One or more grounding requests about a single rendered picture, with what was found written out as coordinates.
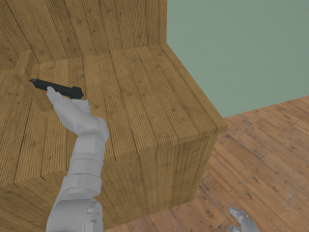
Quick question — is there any tap lever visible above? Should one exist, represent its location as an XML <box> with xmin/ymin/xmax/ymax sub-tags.
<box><xmin>29</xmin><ymin>77</ymin><xmax>84</xmax><ymax>100</ymax></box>

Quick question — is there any robot left upper arm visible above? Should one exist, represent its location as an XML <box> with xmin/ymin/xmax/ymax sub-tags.
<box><xmin>46</xmin><ymin>198</ymin><xmax>103</xmax><ymax>232</ymax></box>

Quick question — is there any robot left forearm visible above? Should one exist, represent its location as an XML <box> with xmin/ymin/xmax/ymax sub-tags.
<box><xmin>45</xmin><ymin>113</ymin><xmax>110</xmax><ymax>232</ymax></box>

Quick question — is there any counter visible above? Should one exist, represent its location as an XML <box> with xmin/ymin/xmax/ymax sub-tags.
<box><xmin>0</xmin><ymin>0</ymin><xmax>228</xmax><ymax>232</ymax></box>

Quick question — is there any right robot hand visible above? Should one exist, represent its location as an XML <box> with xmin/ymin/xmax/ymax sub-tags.
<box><xmin>226</xmin><ymin>207</ymin><xmax>260</xmax><ymax>232</ymax></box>

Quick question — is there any left robot hand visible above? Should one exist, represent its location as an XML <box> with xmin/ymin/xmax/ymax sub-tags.
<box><xmin>46</xmin><ymin>86</ymin><xmax>91</xmax><ymax>132</ymax></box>

